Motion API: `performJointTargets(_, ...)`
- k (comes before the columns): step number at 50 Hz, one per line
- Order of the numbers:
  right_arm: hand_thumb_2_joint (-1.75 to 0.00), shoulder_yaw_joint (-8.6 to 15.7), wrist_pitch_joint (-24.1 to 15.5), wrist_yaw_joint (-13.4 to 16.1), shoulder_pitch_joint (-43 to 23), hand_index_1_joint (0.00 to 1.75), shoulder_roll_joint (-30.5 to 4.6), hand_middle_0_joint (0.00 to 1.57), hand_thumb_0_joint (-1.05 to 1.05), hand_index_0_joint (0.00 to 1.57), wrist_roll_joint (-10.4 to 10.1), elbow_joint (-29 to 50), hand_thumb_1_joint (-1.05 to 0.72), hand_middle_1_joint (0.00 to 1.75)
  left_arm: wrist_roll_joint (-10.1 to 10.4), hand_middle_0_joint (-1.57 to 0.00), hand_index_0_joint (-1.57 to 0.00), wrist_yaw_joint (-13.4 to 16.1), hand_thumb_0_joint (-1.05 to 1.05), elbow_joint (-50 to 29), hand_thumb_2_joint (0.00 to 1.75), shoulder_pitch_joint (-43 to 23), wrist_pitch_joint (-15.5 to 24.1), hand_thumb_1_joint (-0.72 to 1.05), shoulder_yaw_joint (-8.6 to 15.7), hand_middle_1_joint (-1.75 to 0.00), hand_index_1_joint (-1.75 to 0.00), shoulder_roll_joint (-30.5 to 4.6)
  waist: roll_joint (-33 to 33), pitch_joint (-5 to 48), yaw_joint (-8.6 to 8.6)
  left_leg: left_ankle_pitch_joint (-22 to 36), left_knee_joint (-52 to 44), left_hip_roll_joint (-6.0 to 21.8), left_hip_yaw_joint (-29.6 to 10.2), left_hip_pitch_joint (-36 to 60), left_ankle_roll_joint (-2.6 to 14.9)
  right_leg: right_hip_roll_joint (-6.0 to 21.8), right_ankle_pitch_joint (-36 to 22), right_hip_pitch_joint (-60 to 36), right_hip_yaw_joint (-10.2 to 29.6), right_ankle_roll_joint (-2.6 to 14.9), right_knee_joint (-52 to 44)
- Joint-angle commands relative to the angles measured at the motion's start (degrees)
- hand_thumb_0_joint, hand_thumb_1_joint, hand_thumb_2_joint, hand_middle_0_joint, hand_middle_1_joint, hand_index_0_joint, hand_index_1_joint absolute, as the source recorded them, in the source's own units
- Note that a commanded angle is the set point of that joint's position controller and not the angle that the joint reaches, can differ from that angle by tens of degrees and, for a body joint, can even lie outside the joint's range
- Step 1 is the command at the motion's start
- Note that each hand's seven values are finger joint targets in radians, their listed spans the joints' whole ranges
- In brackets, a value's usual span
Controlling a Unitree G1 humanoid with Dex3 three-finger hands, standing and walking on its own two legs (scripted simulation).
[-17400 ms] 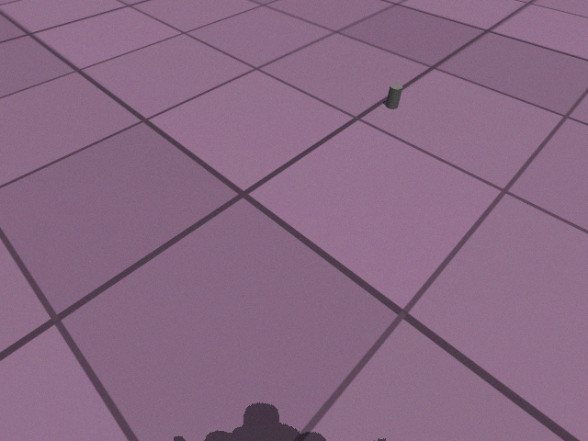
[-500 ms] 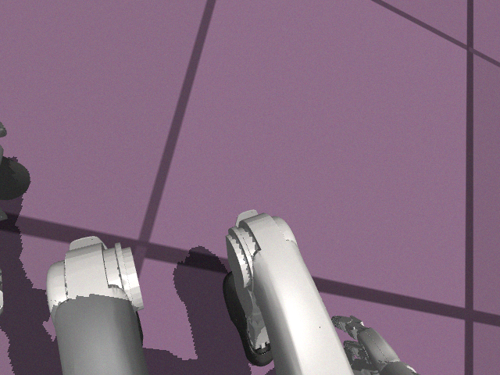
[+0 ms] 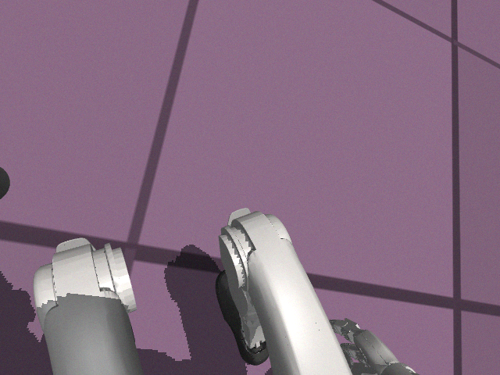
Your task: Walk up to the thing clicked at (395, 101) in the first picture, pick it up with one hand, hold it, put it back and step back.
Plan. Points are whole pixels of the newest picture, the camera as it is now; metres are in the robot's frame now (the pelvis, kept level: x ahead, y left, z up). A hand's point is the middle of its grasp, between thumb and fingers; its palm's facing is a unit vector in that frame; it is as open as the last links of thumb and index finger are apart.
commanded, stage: rest palm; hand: left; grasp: from above
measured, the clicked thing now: out of the picture +0.44 +0.35 -0.25
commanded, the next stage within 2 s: close in 0.60 s
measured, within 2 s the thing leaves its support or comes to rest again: neither
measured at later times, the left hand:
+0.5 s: hand out of the picture +0.42 +0.35 -0.20, palm faces -0.42 -0.14 -0.90, open 13.5 cm
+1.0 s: hand out of the picture +0.42 +0.35 -0.20, palm faces -0.42 -0.14 -0.90, open 12.8 cm
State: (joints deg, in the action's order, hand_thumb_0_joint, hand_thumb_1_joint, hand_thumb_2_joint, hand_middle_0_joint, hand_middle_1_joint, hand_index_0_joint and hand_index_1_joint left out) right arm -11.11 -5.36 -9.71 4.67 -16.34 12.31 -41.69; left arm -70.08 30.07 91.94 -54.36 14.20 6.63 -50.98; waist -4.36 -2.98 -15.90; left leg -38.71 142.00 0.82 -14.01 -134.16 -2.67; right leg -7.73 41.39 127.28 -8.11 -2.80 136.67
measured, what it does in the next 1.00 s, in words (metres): stands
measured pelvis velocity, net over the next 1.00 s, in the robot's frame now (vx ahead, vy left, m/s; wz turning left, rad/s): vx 0.00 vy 0.00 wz -0.01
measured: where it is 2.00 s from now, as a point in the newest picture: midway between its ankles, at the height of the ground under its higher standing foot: (188, 350)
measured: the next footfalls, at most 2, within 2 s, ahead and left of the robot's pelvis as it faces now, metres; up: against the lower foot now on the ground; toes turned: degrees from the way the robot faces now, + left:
none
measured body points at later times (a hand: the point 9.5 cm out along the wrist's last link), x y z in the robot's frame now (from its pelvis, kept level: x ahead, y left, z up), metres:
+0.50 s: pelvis +0.00 +0.00 +0.00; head +0.24 +0.11 +0.36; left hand +0.44 +0.35 -0.15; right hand +0.07 -0.25 -0.09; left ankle +0.07 +0.14 -0.28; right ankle +0.10 -0.11 -0.28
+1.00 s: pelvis +0.00 +0.00 +0.00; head +0.24 +0.11 +0.36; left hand +0.44 +0.35 -0.15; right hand +0.08 -0.25 -0.09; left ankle +0.07 +0.14 -0.28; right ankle +0.10 -0.11 -0.28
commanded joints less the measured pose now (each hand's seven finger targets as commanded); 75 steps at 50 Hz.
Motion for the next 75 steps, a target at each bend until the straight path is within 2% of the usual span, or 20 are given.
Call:
performJointTargets(1,-0.9,4.19,-0.33,0.27,11.22,0.3,-15.51,0.2,0.0,0.2,0.57,-0.35,-0.9,0.3,0.07,-0.09,-0.09,0.7,0.0,-1.42,1.01,-9.25,-0.21,-0.48,0.62,-1.04,-1.04,-11.33,18.68,34.19,-0.61,9.33,-12.41,1.29,6.98,26.22,4.18,-0.36,-15.88,-19.17,-5.02,3.58,-14.67)
performJointTargets(11,-0.9,3.5,-0.96,0.31,9.02,0.3,-15.6,0.2,0.0,0.2,0.85,0.86,-0.9,0.3,0.61,-0.09,-0.1,1.41,0.0,-2.35,0.99,-12.36,-0.2,-0.46,-1.19,-1.07,-1.06,-11.41,18.63,33.05,-0.55,5.17,-12.88,1.3,6.42,24.79,4.15,-0.58,-11.54,-17.22,-5.25,4.01,-14.73)
performJointTargets(17,-0.9,3.53,-1.5,0.11,10.07,0.3,-15.96,0.2,0.0,0.2,0.77,0.31,-0.9,0.3,0.49,-0.09,-0.1,1.66,0.0,-0.63,0.97,-11.02,-0.75,-0.46,-1.11,-1.06,-1.05,-10.67,19.32,32.55,-1.34,7.49,-13.19,1.35,6.04,26.59,3.84,-0.5,-13.87,-16.62,-6.16,3.9,-13.9)
performJointTargets(28,-0.9,3.75,-1.81,-0.14,9.68,0.3,-15.97,0.2,0.0,0.2,0.52,0.78,-0.9,0.3,0.77,-0.12,-0.12,1.29,0.0,-3.84,1.02,-12.4,-1.26,-0.42,-1.54,-1.08,-1.07,-10.47,20.57,34.59,-0.66,8.24,-13.15,1.32,6.28,27.3,3.73,-0.58,-14.6,-17.96,-5.8,3.94,-14.12)
performJointTargets(31,-0.9,3.41,-1.6,-0.36,11.04,0.3,-15.58,0.2,0.0,0.2,0.66,-0.45,-0.9,0.3,0.89,-0.12,-0.12,1.06,0.0,0.22,1.04,-9.58,-1.86,-0.43,-1.66,-1.09,-1.09,-9.01,18.0,32.86,-1.29,8.1,-12.77,1.33,6.28,25.35,4.1,-0.55,-14.85,-17.9,-5.82,3.69,-14.54)
performJointTargets(33,-0.9,3.36,-1.57,-0.28,10.77,0.3,-15.96,0.2,0.0,0.2,0.59,-0.17,-0.9,0.3,0.96,-0.1,-0.11,0.99,0.0,-0.49,1.03,-10.08,-1.6,-0.45,-1.14,-1.1,-1.09,-10.49,18.58,33.4,-0.79,8.2,-12.66,1.29,6.35,25.61,4.11,-0.56,-14.9,-18.53,-5.69,3.76,-14.53)
performJointTargets(37,-0.9,3.42,-1.42,-0.32,10.16,0.3,-16.04,0.2,0.0,0.2,0.61,0.08,-0.9,0.3,0.78,-0.13,-0.16,0.75,0.0,0.55,0.93,-8.95,-1.69,-0.36,-2.24,-1.12,-1.09,-8.64,18.8,31.86,-1.27,6.89,-13.61,1.37,5.76,26.05,3.75,-0.53,-13.25,-16.15,-6.49,4.03,-13.88)
performJointTargets(42,-0.9,2.95,-1.21,0.02,9.11,0.3,-16.34,0.2,0.0,0.2,0.75,1.14,-0.9,0.3,0.55,-0.17,-0.21,0.94,0.0,-2.37,0.92,-11.51,-1.27,-0.3,-1.14,-1.1,-1.07,-11.86,20.24,33.89,-0.27,7.12,-13.1,1.34,6.3,26.34,3.86,-0.54,-13.64,-17.84,-5.86,4.02,-14.08)
performJointTargets(45,-0.9,2.68,-1.13,-0.15,10.64,0.3,-16.21,0.2,0.0,0.2,0.97,0.63,-0.9,0.3,0.3,-0.19,-0.23,1.01,0.0,-0.28,0.9,-11.63,-1.29,-0.27,-1.69,-1.11,-1.06,-10.57,18.89,31.5,-2.08,6.69,-13.32,1.39,5.88,25.19,3.95,-0.61,-13.32,-16.98,-6.28,3.89,-14.07)
performJointTargets(47,-0.9,2.79,-1.03,0.12,9.52,0.3,-16.63,0.2,0.0,0.2,0.83,0.96,-0.9,0.3,0.23,-0.21,-0.25,1.05,0.0,-1.27,0.87,-11.23,-1.16,-0.25,-0.87,-1.07,-1.03,-12.7,20.4,32.95,-0.46,5.75,-13.79,1.32,5.78,26.15,3.73,-0.49,-11.94,-16.19,-6.37,4.23,-13.88)
performJointTargets(48,-0.9,2.9,-1.05,0.16,9.24,0.3,-16.34,0.2,0.0,0.2,0.89,1.31,-0.9,0.3,0.21,-0.22,-0.25,0.93,0.0,-0.94,0.86,-10.7,-1.32,-0.24,-1.59,-1.06,-1.02,-11.36,20.71,32.46,-0.69,6.34,-13.77,1.31,6.06,26.63,3.62,-0.52,-12.58,-16.56,-6.18,4.24,-13.75)
performJointTargets(51,-0.9,2.64,-0.94,0.21,10.07,0.3,-16.42,0.2,0.0,0.2,1.04,0.85,-0.9,0.3,0.15,-0.25,-0.28,1.01,0.0,-0.45,0.92,-11.09,-1.3,-0.21,-2.07,-1.08,-1.05,-10.8,18.55,32.07,-1.79,6.98,-12.96,1.36,5.99,25.14,4.04,-0.73,-13.85,-17.39,-6.02,3.86,-14.17)
performJointTargets(53,-0.9,2.58,-1.0,0.3,9.57,0.3,-16.61,0.2,0.0,0.2,0.92,1.01,-0.9,0.3,0.18,-0.27,-0.3,1.09,0.0,-1.69,0.91,-12.26,-1.01,-0.18,-1.38,-1.08,-1.04,-12.58,19.8,32.78,-0.86,6.58,-13.14,1.4,6.07,25.53,3.94,-0.59,-13.17,-17.14,-5.9,4.0,-14.3)
performJointTargets(58,-0.9,2.58,-1.13,0.45,9.86,0.3,-16.42,0.2,0.0,0.2,1.15,1.03,-0.9,0.3,0.4,-0.3,-0.33,1.24,0.0,-1.55,0.95,-12.64,-0.76,-0.14,-1.67,-1.09,-1.06,-11.87,18.55,32.12,-1.75,6.82,-12.55,1.46,6.0,25.07,4.06,-0.57,-13.44,-16.72,-5.96,3.85,-14.08)
performJointTargets(60,-0.9,2.49,-1.04,0.64,9.65,0.3,-16.63,0.2,0.0,0.2,0.91,1.06,-0.9,0.3,0.05,-0.33,-0.35,1.36,0.0,-1.59,0.93,-13.25,-0.68,-0.12,-0.9,-1.07,-1.04,-13.92,18.95,33.48,-0.98,6.28,-12.43,1.46,6.05,24.69,4.09,-0.59,-12.69,-17.49,-5.44,3.95,-14.26)
performJointTargets(68,-0.9,2.09,-1.12,0.59,10.15,0.3,-16.1,0.2,0.0,0.2,0.97,1.23,-0.9,0.3,0.22,-0.38,-0.41,1.22,0.0,0.43,0.94,-11.93,-0.69,-0.04,-2.07,-1.07,-1.04,-11.6,16.7,31.57,-2.34,7.03,-11.98,1.49,5.92,23.85,4.26,-0.63,-13.87,-17.65,-5.53,3.54,-14.47)
performJointTargets(69,-0.9,2.52,-1.23,0.73,10.13,0.3,-16.98,0.2,0.0,0.2,1.19,1.55,-0.9,0.3,0.2,-0.39,-0.42,1.44,0.0,-4.27,0.94,-15.47,-0.22,-0.02,-1.52,-1.08,-1.05,-13.23,19.29,33.62,-1.84,7.68,-12.15,1.4,6.11,25.1,4.13,-0.52,-14.56,-18.21,-5.59,3.57,-14.55)
performJointTargets(70,-0.9,2.32,-1.24,0.72,10.45,0.3,-16.61,0.2,0.0,0.2,1.02,1.08,-0.9,0.3,-0.15,-0.4,-0.43,1.4,0.0,-0.39,0.94,-12.62,-0.82,-0.01,-0.88,-1.09,-1.05,-13.54,18.81,32.95,-1.14,7.11,-12.26,1.38,6.03,25.07,4.03,-0.37,-13.51,-17.52,-5.66,3.84,-14.24)
performJointTargets(74,-0.9,2.19,-1.37,0.57,10.19,0.3,-16.39,0.2,0.0,0.2,1.14,1.44,-0.9,0.3,-0.15,-0.43,-0.46,1.15,0.0,-0.22,0.96,-12.78,-0.74,0.03,-1.57,-1.1,-1.06,-12.16,18.24,30.73,-2.11,5.5,-12.47,1.43,5.89,24.03,4.0,-0.47,-11.85,-16.11,-6.06,3.91,-14.23)
performJointTargets(75,-0.9,2.67,-1.3,0.75,10.14,0.3,-16.94,0.2,0.0,0.2,0.97,1.5,-0.9,0.3,0.12,-0.44,-0.47,1.22,0.0,-1.85,0.96,-13.05,-0.58,0.04,-0.95,-1.09,-1.05,-12.95,18.4,32.26,-1.43,5.58,-12.56,1.39,5.76,24.87,3.89,-0.45,-11.8,-16.14,-6.26,3.99,-14.15)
